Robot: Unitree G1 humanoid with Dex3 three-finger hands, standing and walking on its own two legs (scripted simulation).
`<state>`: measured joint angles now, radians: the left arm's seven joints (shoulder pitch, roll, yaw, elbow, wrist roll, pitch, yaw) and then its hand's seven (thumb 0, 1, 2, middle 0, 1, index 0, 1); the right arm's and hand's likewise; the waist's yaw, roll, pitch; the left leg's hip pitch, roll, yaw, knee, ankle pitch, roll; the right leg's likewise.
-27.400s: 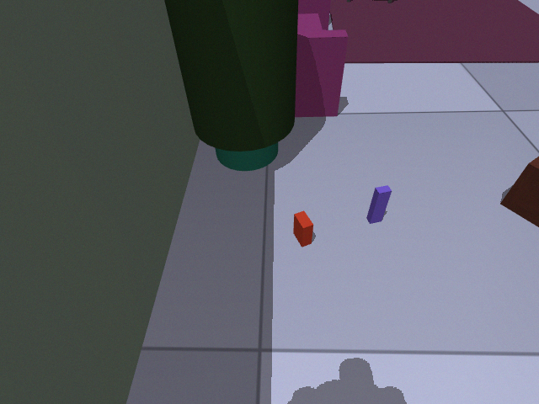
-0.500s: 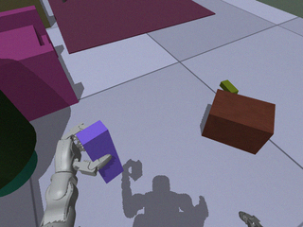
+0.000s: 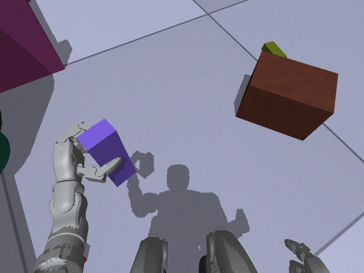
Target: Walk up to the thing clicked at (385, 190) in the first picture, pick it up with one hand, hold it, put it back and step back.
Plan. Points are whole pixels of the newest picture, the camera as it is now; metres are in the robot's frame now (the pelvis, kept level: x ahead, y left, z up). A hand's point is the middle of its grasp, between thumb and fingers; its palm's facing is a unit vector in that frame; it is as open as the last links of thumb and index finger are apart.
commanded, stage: crouch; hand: left
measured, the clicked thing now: (111, 157) +0.39 +0.17 -0.03
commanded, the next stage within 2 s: lower in 1.42 s
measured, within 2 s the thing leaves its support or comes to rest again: neither
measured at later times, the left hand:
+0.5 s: hand (112, 174) +0.42 +0.22 -0.22, palm faces +0.17 -0.99 -0.03, open 8.7 cm
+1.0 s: hand (118, 175) +0.45 +0.23 -0.33, palm faces +0.17 -0.99 -0.02, open 8.6 cm
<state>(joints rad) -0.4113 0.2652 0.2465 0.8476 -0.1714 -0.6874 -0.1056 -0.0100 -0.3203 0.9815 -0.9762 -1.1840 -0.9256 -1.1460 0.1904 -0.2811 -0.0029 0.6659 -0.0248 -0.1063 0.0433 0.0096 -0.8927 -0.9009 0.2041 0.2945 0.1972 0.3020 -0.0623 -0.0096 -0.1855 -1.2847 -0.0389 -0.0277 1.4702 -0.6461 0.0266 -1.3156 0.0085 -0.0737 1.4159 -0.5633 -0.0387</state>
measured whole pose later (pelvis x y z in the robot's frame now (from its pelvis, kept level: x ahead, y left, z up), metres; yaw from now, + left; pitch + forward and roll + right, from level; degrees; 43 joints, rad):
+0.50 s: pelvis -0.06 +0.01 -0.19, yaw -2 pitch +34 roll -4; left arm -0.80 0.45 0.43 1.23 -0.08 -0.79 -0.13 -0.01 -0.39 1.05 -0.98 -1.26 -0.93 -1.23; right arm 0.13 -0.29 0.05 0.69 -0.09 -0.03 0.10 0.01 -0.91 -0.91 0.20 0.29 0.20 0.30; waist -0.14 -0.01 -0.13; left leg -2.00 -0.04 -0.01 2.12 -0.70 0.04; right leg -2.03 -0.03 -0.10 2.02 -0.59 -0.04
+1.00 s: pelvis -0.07 +0.02 -0.26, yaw -6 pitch +31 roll -9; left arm -0.90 0.63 0.51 1.32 -0.02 -0.78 -0.11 -0.02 -0.34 0.98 -0.99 -1.20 -0.93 -1.17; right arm 0.14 -0.32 0.18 0.69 -0.15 0.01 0.11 0.00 -0.92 -0.91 0.21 0.29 0.20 0.30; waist -0.25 -0.04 0.00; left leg -2.21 -0.03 -0.05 2.36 -0.70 0.07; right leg -2.19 -0.04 -0.16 2.21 -0.57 -0.03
